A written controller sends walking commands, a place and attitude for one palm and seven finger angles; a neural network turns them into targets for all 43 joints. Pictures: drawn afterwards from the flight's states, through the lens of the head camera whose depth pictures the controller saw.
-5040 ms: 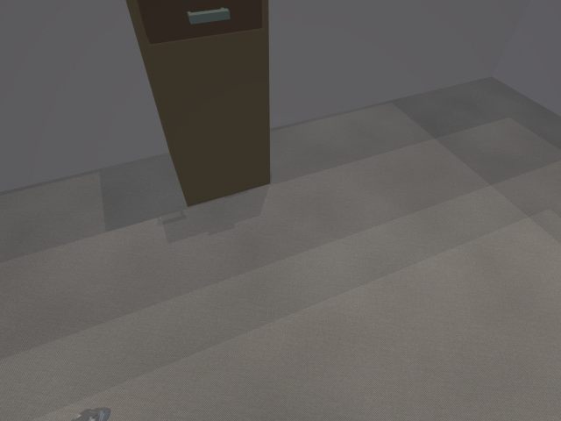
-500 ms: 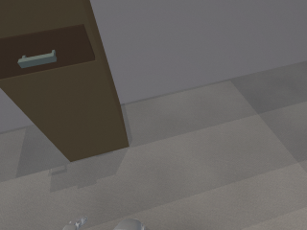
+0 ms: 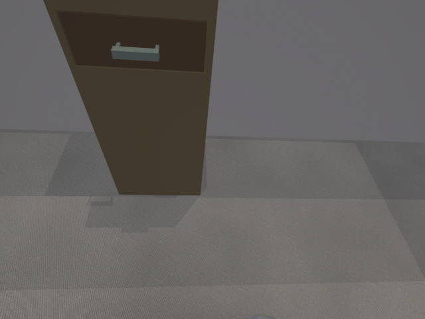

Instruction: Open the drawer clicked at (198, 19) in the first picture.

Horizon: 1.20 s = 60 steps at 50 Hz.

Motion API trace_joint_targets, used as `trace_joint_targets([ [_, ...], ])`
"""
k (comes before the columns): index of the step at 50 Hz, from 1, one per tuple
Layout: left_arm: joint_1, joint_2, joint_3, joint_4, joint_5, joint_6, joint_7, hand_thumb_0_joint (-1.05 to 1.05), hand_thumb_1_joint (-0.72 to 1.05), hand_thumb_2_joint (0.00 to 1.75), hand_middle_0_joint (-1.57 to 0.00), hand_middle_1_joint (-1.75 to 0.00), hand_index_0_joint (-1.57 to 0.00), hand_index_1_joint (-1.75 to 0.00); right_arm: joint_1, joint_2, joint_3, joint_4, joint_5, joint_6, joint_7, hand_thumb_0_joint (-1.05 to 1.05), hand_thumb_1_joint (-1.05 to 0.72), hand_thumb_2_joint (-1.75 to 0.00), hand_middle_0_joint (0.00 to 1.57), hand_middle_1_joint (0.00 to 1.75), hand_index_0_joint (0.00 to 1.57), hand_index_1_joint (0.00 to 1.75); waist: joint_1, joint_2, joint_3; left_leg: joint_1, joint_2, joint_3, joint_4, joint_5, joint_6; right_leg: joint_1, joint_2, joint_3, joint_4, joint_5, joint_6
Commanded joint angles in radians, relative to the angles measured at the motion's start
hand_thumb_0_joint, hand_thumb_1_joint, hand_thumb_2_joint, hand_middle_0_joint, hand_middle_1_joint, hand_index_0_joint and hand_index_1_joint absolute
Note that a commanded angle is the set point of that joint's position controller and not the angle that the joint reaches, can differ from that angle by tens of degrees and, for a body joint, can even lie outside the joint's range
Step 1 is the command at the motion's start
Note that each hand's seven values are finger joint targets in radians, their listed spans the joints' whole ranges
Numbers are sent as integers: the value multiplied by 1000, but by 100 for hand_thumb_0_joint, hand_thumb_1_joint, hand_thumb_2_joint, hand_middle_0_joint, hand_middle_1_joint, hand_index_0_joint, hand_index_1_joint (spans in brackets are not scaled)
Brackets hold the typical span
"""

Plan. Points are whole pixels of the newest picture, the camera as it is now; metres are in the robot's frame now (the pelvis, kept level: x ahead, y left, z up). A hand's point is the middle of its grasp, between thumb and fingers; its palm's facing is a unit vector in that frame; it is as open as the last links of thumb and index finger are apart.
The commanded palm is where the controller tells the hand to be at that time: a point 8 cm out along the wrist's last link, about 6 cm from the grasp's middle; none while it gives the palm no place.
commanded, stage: take the last steps up to it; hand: left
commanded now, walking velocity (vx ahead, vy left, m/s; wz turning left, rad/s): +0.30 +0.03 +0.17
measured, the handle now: (137, 50) +0.76 +0.28 +0.08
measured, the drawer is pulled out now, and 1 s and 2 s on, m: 0.00 0.00 0.00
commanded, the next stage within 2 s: come to a stop and stand still in 0.88 s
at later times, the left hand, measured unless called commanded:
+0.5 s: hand out of the picture +0.00 +0.15 -0.17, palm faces +0.16 -0.97 -0.20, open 7.3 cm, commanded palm none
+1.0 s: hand (106, 256) +0.26 +0.26 -0.17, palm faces +0.15 -0.97 -0.20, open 7.3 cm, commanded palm none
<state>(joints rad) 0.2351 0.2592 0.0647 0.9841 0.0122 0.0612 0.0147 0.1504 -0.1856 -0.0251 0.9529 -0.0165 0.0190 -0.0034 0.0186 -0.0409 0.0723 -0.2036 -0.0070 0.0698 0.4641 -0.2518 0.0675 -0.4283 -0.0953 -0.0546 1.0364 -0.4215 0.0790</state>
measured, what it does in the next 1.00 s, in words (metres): walks ahead: right foot, then left foot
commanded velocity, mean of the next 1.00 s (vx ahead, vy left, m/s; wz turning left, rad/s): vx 0.23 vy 0.00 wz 0.04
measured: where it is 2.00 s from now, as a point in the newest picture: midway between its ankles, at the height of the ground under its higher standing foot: outside the picture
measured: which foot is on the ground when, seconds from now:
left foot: down 0.00-0.26, up 0.28-0.66, down 0.68-1.00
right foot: up 0.00-0.24, down 0.26-0.68, up 0.70-1.00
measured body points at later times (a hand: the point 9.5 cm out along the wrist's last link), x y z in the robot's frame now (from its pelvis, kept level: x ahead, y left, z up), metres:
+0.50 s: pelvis +0.07 -0.01 +0.00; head +0.07 -0.02 +0.45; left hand -0.01 +0.20 -0.15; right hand +0.09 -0.25 -0.16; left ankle +0.10 +0.14 -0.68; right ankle +0.00 -0.13 -0.74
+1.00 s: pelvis +0.21 +0.07 +0.00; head +0.21 +0.07 +0.45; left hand +0.25 +0.31 -0.15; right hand +0.26 -0.15 -0.16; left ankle +0.19 +0.16 -0.74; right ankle +0.28 -0.04 -0.70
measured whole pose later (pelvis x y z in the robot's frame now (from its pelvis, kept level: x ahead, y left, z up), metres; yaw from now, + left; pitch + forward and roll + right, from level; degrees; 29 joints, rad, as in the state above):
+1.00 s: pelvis +0.21 +0.07 +0.00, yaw +5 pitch -1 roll +2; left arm 0.22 0.17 0.06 1.02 0.03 0.00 0.00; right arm 0.27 -0.15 -0.04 1.06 -0.03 -0.05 -0.01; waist 0.00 -0.03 0.00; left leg -0.13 -0.01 0.19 0.39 -0.23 0.05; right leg -0.47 -0.11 -0.08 0.86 -0.28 0.02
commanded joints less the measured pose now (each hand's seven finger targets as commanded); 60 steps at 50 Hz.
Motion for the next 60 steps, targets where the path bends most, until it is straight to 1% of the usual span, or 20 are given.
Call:
trace_joint_targets([
  [1, -17, 38, 0, -68, 2, -22, 5, 0, 90, 90, -20, -30, -20, -30, 74, -190, -52, -23, -2, -17, -18, 0, -90, -90, 20, 30, 20, 30, -41, 157, -95, 134, 263, -237, -160, 418, 111, -36, -3, 20, -81, -7, 8],
  [7, -39, 4, -13, -66, 13, -45, -15, 0, 90, 90, -20, -30, -20, -30, 118, -184, -57, 14, -12, -22, -13, 0, -90, -90, 20, 30, 20, 30, -53, 193, -30, 29, 247, -341, -240, -126, 113, 60, 41, -23, -300, -49, -28],
  [11, 105, -2, -12, -6, 13, -74, -16, 0, 90, 90, -20, -30, -20, -30, 107, -150, -49, 35, -3, -30, -13, 0, -90, -90, 20, 30, 20, 30, 21, 117, -27, -138, 159, -291, -129, -261, 56, 350, 57, -40, -621, 105, -48],
  [12, 161, 38, -3, 17, 20, -85, -9, 0, 90, 90, -20, -30, -20, -30, 115, -103, -41, 35, 3, -35, -10, 0, -90, -90, 20, 30, 20, 30, 41, 6, -24, -273, 89, -220, 17, -283, 14, 480, -39, 73, -711, 22, -79],
  [13, 218, 120, 15, 28, 27, -90, 3, 0, 90, 90, -20, -30, -20, -30, 105, -44, -27, 8, 10, -39, -3, 0, -90, -90, 20, 30, 20, 30, 69, -209, -2, -464, -27, -64, 262, -291, -37, 554, -271, 371, -860, -182, -168],
  [15, 236, 135, 18, 31, 11, -100, 11, 0, 90, 90, -20, -30, -20, -30, 3, -110, -50, -29, -14, -28, 14, 0, -90, -90, 20, 30, 20, 30, 78, -183, 101, -519, 38, -120, 513, -224, -44, 335, -361, 535, -989, -376, -233],
  [18, 134, 29, -6, 27, 12, -120, 11, 0, 90, 90, -20, -30, -20, -30, 101, -72, -56, 36, -15, -21, 29, 0, -90, -90, 20, 30, 20, 30, -14, -62, 126, -467, 85, -91, 588, -33, -65, 282, -245, 239, -933, -71, -182],
  [20, 168, 2, -14, 43, 9, -133, 10, 0, 90, 90, -20, -30, -20, -30, 109, -48, -50, 46, -12, -21, 30, 0, -90, -90, 20, 30, 20, 30, -10, -74, 107, -450, 95, -58, 575, 30, -82, 305, -207, 120, -908, 149, -166],
  [28, 279, 32, -13, 134, 19, -134, 15, 0, 90, 90, -20, -30, -20, -30, -37, -1, -28, 4, 0, -41, 47, 0, -90, -90, 20, 30, 20, 30, 27, -135, 76, -305, 81, 58, 259, 29, -65, 342, -197, 9, -808, 484, -174],
  [31, 241, 51, -3, 138, 13, -125, 15, 0, 90, 90, -20, -30, -20, -30, 99, -37, -35, 47, -5, -57, 32, 0, -90, -90, 20, 30, 20, 30, -49, -104, -6, -45, 24, 103, 98, 47, -43, 315, -158, -47, -606, 613, -151],
  [32, 238, 38, -5, 137, 9, -123, 14, 0, 90, 90, -20, -30, -20, -30, 246, -85, -44, 96, -10, -65, 20, 0, -90, -90, 20, 30, 20, 30, -109, -20, -96, 156, 34, 83, 25, 97, -36, 271, -125, -76, -403, 620, -127],
  [33, 292, -17, -11, 124, 0, -116, 6, 0, 90, 90, -20, -30, -20, -30, 366, -202, -71, 122, -21, -71, 4, 0, -90, -90, 20, 30, 20, 30, -134, 216, -225, 403, 251, -177, 24, 171, 28, 56, -20, -122, -143, 280, -82],
  [34, 272, -56, -19, 93, -6, -117, 3, 0, 90, 90, -20, -30, -20, -30, 442, -266, -82, 140, -10, -66, -6, 0, -90, -90, 20, 30, 20, 30, -146, 343, -266, 438, 436, -447, -118, 219, 117, -87, 73, -84, 102, -184, -74],
  [35, 227, -55, -22, 80, -4, -110, 10, 0, 90, 90, -20, -30, -20, -30, 395, -260, -79, 144, -2, -65, -17, 0, -90, -90, 20, 30, 20, 30, -137, 302, -264, 381, 463, -453, -176, 108, 129, -134, 44, 10, 225, -179, -93],
  [38, 125, -58, -11, 88, 10, -104, -13, 0, 90, 90, -20, -30, -20, -30, 186, -102, -40, 99, -5, -78, -18, 0, -90, -90, 20, 30, 20, 30, -59, 121, 4, -10, 370, -257, -243, 51, 96, -103, -52, 27, 194, 6, -90],
  [42, 218, -104, -12, 99, 16, -65, -15, 0, 90, 90, -20, -30, -20, -30, 121, -71, -30, 70, -5, -86, -20, 0, -90, -90, 20, 30, 20, 30, 7, 167, 11, -120, 293, -100, -301, 38, 82, -13, -42, -1, 28, 99, -68],
  [51, 20, -77, -20, 7, 12, -65, -8, 0, 90, 90, -20, -30, -20, -30, 157, -87, -33, 89, -12, -69, -23, 0, -90, -90, 20, 30, 20, 30, -18, 103, 27, -17, 298, -73, -199, 279, 94, 67, -7, -17, -371, 159, -51],
  [54, 125, -15, -20, 53, 9, -86, 11, 0, 90, 90, -20, -30, -20, -30, 168, -44, -20, 114, -1, -64, -26, 0, -90, -90, 20, 30, 20, 30, 24, -21, -58, -39, 178, 12, 4, 289, -28, 310, -41, 49, -622, 571, -61],
  [57, 80, 92, -9, 44, 0, -93, 24, 0, 90, 90, -20, -30, -20, -30, 246, -2, -18, 139, 14, -26, -23, 0, -90, -90, 20, 30, 20, 30, -23, -201, -147, -59, 66, 42, 114, -193, -95, 354, -245, 207, -612, 1027, -224],
  [60, 45, 84, 2, 38, 6, -76, 39, 0, 90, 90, -20, -30, -20, -30, 208, -19, -30, 130, 17, -2, -34, 0, -90, -90, 20, 30, 20, 30, 0, -124, -154, -137, 55, -15, 344, -310, -97, 385, -283, 205, -601, 1167, -296],
])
